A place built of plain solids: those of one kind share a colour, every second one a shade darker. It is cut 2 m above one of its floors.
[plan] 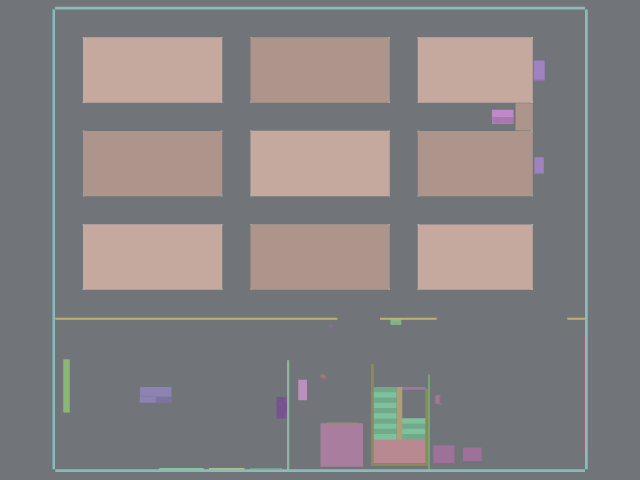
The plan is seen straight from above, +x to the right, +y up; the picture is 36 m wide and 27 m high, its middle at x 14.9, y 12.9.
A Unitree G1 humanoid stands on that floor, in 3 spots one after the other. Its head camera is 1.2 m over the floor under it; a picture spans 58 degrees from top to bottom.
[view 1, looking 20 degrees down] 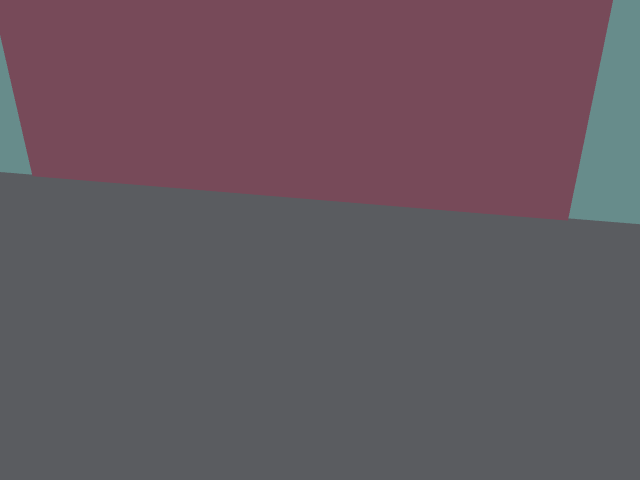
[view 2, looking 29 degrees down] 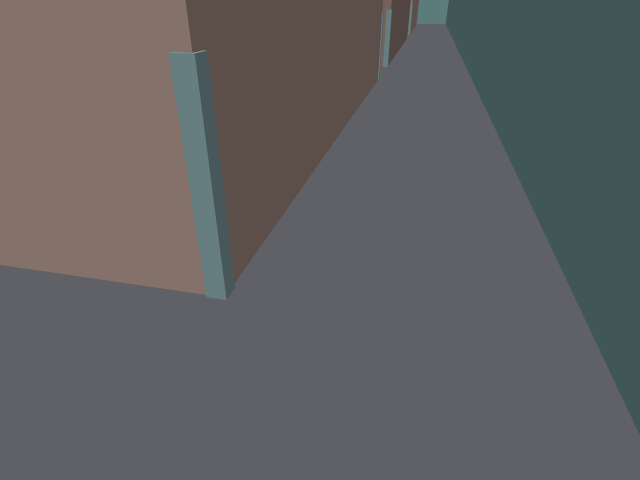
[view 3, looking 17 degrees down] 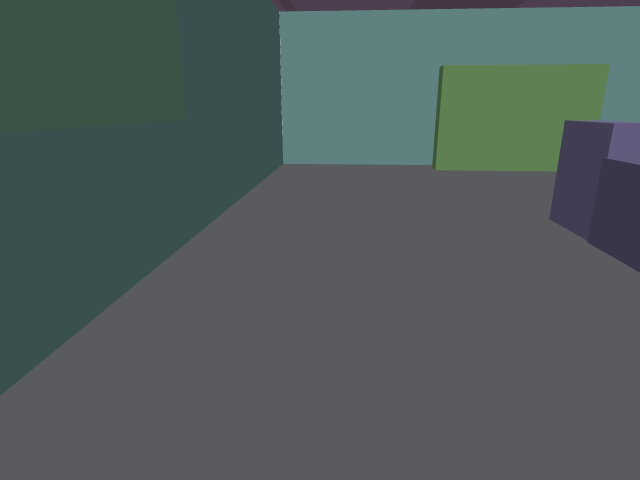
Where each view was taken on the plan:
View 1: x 25.39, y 2.00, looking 18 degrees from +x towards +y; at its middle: ground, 3.51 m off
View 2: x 28.34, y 25.09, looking -167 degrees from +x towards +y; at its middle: ground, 2.48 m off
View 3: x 9.66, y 1.50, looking -176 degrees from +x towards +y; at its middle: ground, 4.10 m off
